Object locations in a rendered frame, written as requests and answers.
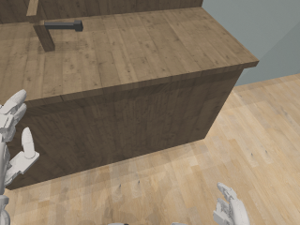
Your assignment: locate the robot left forearm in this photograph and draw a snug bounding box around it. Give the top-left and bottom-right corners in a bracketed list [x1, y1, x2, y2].
[0, 195, 10, 225]

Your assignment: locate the left robot hand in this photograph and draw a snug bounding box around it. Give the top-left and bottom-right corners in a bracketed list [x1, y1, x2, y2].
[0, 89, 39, 195]

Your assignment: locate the right robot hand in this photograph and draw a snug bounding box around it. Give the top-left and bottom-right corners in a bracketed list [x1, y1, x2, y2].
[213, 182, 250, 225]

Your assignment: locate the tap lever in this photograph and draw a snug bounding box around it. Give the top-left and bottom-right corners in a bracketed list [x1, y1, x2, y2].
[44, 20, 83, 32]

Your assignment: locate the counter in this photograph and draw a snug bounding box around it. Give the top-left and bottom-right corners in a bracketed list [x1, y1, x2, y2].
[0, 0, 260, 190]

